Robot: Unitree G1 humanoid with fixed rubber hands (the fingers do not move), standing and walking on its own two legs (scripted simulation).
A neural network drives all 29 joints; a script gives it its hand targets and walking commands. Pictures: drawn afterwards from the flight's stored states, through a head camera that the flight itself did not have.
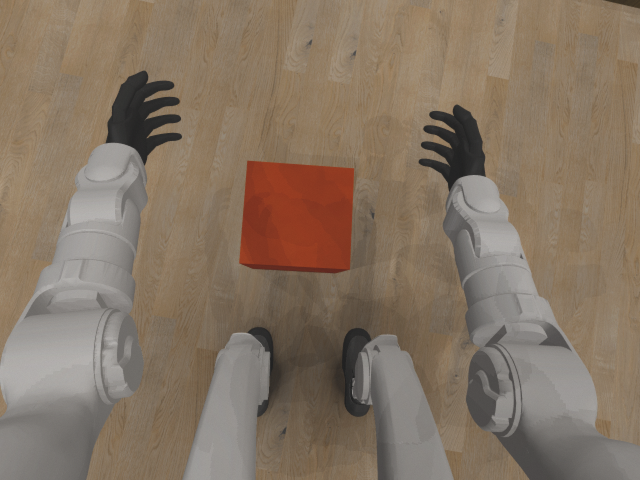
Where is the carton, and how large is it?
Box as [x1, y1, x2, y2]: [239, 161, 353, 272]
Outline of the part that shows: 247,161 239,262 252,268 320,272 338,272 349,269 353,168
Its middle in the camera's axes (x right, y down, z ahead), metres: -0.05 -0.03 +0.87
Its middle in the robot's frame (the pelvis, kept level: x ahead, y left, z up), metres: +0.46 +0.03 -0.51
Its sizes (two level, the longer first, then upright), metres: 0.210 0.200 0.250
